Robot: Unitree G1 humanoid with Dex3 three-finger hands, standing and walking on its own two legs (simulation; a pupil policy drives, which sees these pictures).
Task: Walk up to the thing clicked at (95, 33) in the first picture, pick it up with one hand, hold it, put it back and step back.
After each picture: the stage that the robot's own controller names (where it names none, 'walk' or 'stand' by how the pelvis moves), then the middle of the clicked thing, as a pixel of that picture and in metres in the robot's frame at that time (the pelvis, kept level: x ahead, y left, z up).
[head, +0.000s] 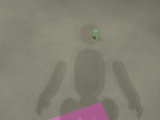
stand; (95, 34) +1.46 -0.13 -0.72
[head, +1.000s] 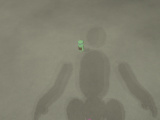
walk; (80, 45) +1.34 +0.19 -0.70
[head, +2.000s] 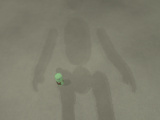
walk; (59, 79) +0.80 +0.31 -0.71
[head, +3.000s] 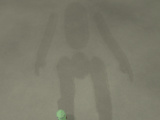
walk; (61, 116) +0.45 +0.24 -0.71
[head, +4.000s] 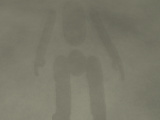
stand; out of the picture +0.33 +0.21 -0.71
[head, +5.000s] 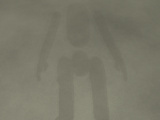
stand; out of the picture +0.32 +0.20 -0.72
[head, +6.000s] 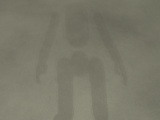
stand; out of the picture +0.34 +0.23 -0.73
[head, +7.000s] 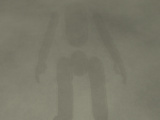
stand; out of the picture +0.33 +0.23 -0.73
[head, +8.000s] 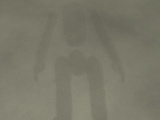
go down; out of the picture +0.32 +0.23 -0.73
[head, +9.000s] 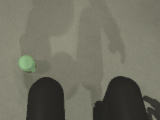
go down; (28, 64) +0.40 +0.24 -0.36
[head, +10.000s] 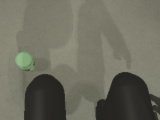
go down; (26, 62) +0.40 +0.25 -0.31
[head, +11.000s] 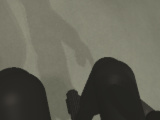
close in; out of the picture +0.39 +0.28 -0.22
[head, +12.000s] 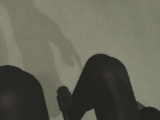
close; out of the picture +0.39 +0.28 -0.22
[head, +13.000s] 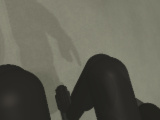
lift; out of the picture +0.38 +0.28 -0.23
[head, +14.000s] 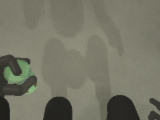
lift; (22, 78) +0.33 +0.21 -0.02
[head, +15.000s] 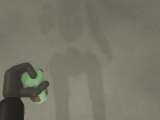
hold; (35, 86) +0.32 +0.18 +0.00
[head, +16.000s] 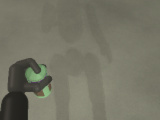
hold; (39, 81) +0.34 +0.17 +0.00
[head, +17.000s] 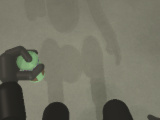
crouch; (32, 67) +0.38 +0.19 -0.07
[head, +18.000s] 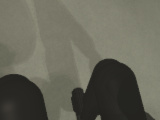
lower; out of the picture +0.41 +0.28 -0.20
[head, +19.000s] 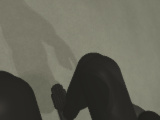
lower; out of the picture +0.40 +0.30 -0.23
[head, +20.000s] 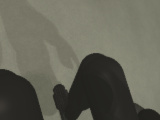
lower; out of the picture +0.40 +0.30 -0.22
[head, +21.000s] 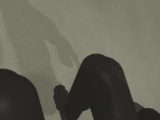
lower; out of the picture +0.40 +0.30 -0.22
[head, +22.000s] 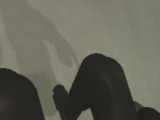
lower; out of the picture +0.40 +0.30 -0.22
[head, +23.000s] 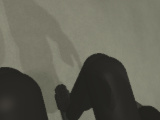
open; out of the picture +0.38 +0.28 -0.23
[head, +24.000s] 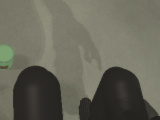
stand; (3, 57) +0.39 +0.26 -0.25
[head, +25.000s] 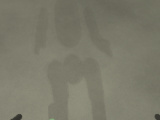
stand; out of the picture +0.34 +0.20 -0.63
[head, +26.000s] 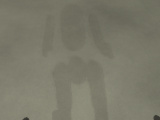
stand; out of the picture +0.35 +0.21 -0.66
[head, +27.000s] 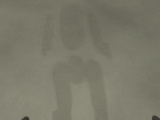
stand; out of the picture +0.35 +0.20 -0.67
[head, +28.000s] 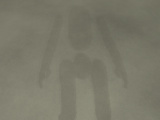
walk; out of the picture +0.36 +0.20 -0.72
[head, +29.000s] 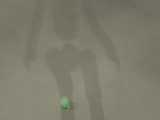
walk; (65, 103) +0.47 +0.18 -0.70
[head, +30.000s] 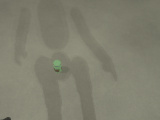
walk; (57, 66) +0.77 +0.18 -0.69
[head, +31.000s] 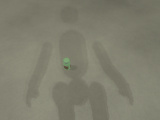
stand; (66, 63) +1.00 +0.22 -0.70
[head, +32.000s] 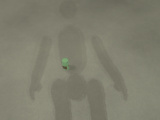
stand; (65, 64) +1.00 +0.21 -0.73
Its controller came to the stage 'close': yes
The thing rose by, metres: 0.71
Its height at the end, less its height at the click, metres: +0.00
